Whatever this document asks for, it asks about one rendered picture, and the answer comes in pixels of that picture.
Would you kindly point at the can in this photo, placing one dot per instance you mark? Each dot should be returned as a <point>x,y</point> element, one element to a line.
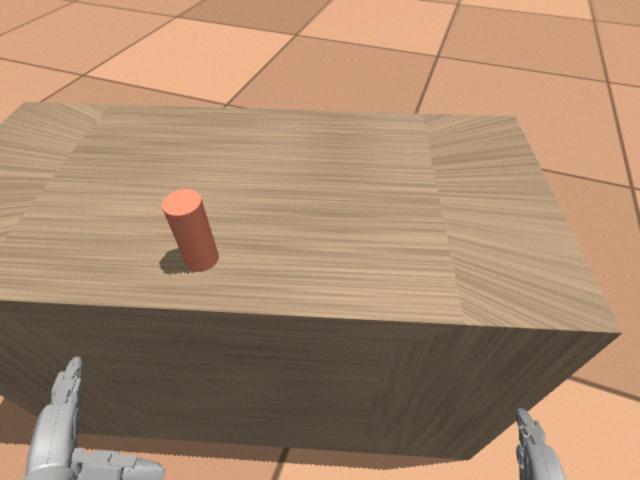
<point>188,221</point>

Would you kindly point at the right robot hand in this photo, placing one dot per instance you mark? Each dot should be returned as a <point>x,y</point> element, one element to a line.
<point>537,461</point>

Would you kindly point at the left robot hand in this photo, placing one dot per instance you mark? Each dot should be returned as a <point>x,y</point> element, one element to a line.
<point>54,440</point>

